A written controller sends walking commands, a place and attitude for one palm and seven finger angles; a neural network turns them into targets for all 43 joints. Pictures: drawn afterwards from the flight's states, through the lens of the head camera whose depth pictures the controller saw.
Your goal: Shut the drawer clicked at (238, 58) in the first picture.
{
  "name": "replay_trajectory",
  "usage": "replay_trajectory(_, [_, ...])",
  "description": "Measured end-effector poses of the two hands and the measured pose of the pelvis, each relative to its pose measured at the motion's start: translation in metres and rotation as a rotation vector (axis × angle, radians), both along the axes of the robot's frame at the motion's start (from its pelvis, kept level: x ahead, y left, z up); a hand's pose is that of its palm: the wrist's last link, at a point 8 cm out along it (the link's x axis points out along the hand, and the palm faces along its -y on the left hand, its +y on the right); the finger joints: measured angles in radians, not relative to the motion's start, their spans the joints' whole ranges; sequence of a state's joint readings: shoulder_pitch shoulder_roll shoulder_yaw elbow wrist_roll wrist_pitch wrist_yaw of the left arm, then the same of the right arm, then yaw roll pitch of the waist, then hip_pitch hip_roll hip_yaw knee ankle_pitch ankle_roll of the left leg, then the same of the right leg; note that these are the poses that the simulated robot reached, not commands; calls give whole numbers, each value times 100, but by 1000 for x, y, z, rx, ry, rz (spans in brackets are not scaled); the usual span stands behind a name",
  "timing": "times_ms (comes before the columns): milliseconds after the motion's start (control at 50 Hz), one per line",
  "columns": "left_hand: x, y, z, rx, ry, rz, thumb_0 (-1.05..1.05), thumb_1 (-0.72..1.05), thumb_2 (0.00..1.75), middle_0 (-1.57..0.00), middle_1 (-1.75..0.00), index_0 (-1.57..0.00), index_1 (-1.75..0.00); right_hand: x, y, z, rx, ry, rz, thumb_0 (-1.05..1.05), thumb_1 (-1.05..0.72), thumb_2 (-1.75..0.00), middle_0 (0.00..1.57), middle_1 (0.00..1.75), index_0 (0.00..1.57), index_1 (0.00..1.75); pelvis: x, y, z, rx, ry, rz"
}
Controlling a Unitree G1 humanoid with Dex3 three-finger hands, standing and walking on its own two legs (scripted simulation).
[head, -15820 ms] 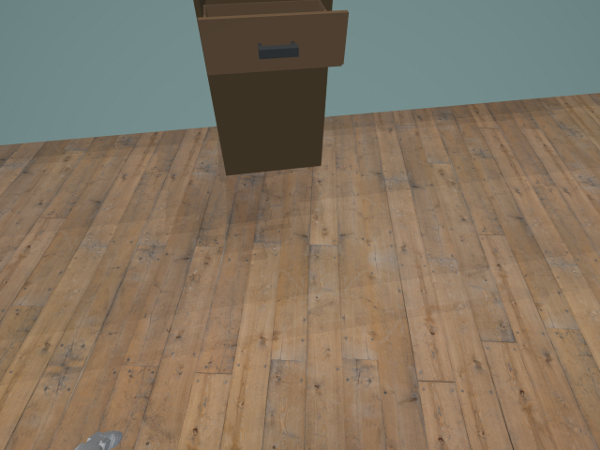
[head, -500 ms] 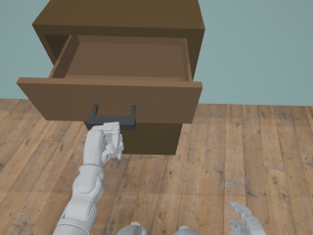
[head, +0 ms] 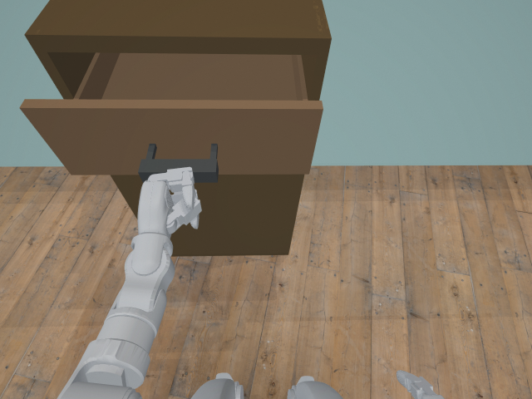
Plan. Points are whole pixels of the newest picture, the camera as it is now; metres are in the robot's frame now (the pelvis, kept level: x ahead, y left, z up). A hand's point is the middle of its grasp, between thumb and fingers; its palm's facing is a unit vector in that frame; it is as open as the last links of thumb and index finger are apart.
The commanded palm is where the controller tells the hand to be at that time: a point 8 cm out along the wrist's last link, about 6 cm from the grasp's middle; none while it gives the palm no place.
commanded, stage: push the drawer shut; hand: left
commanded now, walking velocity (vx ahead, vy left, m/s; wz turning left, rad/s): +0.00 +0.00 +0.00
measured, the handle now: (181, 160) +0.48 +0.14 +0.06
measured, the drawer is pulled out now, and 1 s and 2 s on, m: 0.14 0.02 0.00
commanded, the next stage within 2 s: pull the fist back off the drawer in 1.40 s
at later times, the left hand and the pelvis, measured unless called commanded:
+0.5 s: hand (196, 172) +0.46 +0.11 +0.05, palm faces +0.03 -1.00 -0.03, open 3.1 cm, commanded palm +0.44 +0.17 +0.06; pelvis +0.00 +0.00 +0.00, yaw -1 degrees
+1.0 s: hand (200, 143) +0.52 +0.11 +0.05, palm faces +0.03 -1.00 -0.02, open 3.3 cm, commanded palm +0.50 +0.16 +0.06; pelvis +0.00 +0.01 -0.01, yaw -2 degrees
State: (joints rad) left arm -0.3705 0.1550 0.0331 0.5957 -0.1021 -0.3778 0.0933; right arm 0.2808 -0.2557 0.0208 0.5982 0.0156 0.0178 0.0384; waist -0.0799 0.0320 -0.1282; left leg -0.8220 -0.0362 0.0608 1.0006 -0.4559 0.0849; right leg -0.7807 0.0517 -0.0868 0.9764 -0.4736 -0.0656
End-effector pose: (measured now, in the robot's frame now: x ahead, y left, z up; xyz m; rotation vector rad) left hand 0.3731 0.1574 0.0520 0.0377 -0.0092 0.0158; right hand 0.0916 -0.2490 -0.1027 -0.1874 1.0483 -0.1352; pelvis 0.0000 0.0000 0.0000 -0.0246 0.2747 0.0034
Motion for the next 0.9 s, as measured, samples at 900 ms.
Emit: replay_trajectory(900, [111, 6, 4, -14, 13, 18, 3, 81, 88, -140, -160, -140, -160, -111, 1, -6, -26, 284, -131, 1, -91, -90, 21, 30, 20, 30, -2, 5, -10, -15, 104, -23])
